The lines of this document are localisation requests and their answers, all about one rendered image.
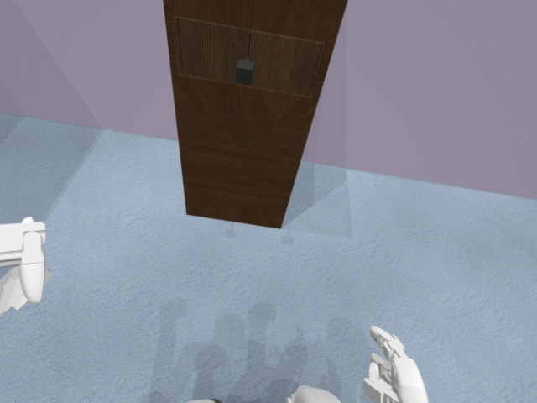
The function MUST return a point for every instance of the cabinet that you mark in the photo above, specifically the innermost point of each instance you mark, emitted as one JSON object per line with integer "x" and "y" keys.
{"x": 241, "y": 146}

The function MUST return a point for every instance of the right robot hand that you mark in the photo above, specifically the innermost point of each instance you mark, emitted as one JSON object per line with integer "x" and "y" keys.
{"x": 402, "y": 382}

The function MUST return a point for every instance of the handle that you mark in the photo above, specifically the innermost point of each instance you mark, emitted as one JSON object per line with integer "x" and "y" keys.
{"x": 244, "y": 71}

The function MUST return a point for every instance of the drawer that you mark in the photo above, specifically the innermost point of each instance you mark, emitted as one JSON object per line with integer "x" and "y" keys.
{"x": 281, "y": 63}

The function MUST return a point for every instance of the left robot hand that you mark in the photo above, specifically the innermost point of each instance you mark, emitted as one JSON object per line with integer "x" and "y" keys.
{"x": 20, "y": 245}

